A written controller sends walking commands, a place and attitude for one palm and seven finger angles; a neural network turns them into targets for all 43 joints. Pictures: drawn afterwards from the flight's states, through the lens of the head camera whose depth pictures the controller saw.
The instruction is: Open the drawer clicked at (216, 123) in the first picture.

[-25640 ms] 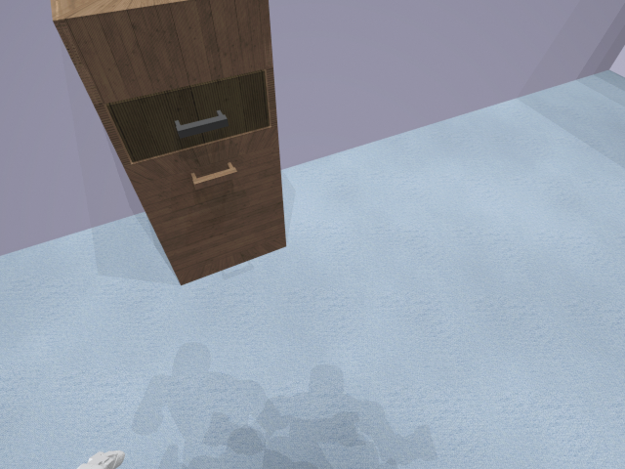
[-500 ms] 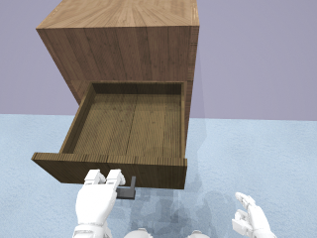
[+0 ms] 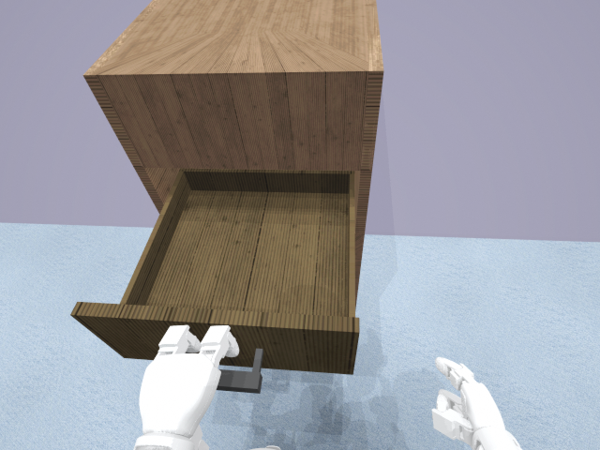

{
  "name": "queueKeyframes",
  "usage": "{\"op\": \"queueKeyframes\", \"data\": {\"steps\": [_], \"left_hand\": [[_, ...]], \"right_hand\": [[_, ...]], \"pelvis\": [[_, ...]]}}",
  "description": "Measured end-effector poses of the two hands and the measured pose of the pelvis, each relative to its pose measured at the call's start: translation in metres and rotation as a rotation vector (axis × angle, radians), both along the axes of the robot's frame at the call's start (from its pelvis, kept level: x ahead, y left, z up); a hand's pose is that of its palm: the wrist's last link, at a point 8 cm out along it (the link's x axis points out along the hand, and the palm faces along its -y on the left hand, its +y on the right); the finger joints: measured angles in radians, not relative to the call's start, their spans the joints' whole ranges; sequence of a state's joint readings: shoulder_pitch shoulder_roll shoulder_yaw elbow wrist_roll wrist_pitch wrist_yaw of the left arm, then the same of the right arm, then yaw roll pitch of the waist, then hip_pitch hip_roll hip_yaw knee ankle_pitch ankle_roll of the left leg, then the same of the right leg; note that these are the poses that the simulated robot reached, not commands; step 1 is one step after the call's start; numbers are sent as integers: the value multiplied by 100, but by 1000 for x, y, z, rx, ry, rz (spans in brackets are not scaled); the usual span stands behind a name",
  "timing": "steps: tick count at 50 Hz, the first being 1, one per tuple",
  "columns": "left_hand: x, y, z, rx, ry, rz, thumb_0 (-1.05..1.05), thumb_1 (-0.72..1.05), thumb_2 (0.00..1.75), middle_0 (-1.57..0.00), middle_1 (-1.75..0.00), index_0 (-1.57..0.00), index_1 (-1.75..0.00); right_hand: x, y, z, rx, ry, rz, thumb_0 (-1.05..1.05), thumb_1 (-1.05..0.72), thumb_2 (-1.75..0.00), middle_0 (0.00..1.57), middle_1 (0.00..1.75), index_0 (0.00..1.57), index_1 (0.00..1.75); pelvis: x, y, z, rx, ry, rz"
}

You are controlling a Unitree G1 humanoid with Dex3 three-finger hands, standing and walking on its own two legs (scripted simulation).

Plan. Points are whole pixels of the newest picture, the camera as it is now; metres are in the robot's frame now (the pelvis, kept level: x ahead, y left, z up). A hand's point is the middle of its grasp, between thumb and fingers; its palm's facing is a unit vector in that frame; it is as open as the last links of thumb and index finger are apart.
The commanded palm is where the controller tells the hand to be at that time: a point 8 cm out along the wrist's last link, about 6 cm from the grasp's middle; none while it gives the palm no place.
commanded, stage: lift the hand off the handle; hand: left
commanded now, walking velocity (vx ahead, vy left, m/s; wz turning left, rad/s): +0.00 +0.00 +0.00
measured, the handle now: (218, 365) +0.24 +0.16 -0.05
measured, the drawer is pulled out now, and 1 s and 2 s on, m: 0.29 0.29 0.29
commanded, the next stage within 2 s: draw the hand back to the body in 1.28 s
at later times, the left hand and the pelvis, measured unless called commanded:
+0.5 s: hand (195, 382) +0.20 +0.16 +0.02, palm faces +0.02 -0.19 -0.98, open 13.3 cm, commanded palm +0.17 +0.15 +0.10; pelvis +0.00 +0.00 +0.01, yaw -1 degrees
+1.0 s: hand (198, 352) +0.21 +0.14 +0.07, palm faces +0.08 -0.21 -0.97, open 13.8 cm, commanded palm +0.18 +0.14 +0.14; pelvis +0.01 -0.01 +0.03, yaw -2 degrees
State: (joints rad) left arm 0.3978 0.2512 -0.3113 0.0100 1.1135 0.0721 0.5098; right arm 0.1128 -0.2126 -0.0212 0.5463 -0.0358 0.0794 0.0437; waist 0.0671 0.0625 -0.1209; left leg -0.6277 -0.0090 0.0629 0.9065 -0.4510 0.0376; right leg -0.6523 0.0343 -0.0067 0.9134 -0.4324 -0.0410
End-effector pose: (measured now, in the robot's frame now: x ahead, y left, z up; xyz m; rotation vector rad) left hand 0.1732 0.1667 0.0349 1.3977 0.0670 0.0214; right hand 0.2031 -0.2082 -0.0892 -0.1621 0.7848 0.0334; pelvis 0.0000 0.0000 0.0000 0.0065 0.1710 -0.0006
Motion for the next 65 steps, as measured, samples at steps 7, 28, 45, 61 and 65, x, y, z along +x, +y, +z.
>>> {"op": "queueKeyframes", "data": {"steps": [7, 28, 45, 61, 65], "left_hand": [[0, 0, 9, -2, -2, 2, -1, -49, 30, -36, -122, -46, -123], [0, -4, 48, -18, -54, 5, -1, -49, 30, -38, -123, -41, -123], [15, -10, 85, -34, -131, -10, -1, -49, 30, -37, -122, -32, -120], [12, -10, 104, -38, -116, -3, -1, -49, 30, -32, -120, -32, -120], [13, -8, 105, -44, -108, 5, -1, -49, 30, -32, -120, -32, -120]], "right_hand": [[1, -3, 4, 5, -5, -4, 1, -91, -90, 20, 30, 20, 30], [1, -1, 18, 47, -36, 2, 2, -91, -90, 20, 30, 20, 30], [11, 1, 32, 82, -64, 10, 2, -91, -90, 20, 30, 20, 30], [27, 2, 39, 104, -85, 40, 2, -91, -90, 20, 30, 20, 30], [29, 2, 41, 104, -87, 46, 2, -91, -90, 20, 30, 19, 30]], "pelvis": [[2, 0, 4, 1, -14, -3], [3, -4, 16, 4, -65, -18], [8, -6, 25, 3, -95, -32], [18, -9, 30, 0, -104, -41], [20, -10, 30, 0, -103, -41]]}}
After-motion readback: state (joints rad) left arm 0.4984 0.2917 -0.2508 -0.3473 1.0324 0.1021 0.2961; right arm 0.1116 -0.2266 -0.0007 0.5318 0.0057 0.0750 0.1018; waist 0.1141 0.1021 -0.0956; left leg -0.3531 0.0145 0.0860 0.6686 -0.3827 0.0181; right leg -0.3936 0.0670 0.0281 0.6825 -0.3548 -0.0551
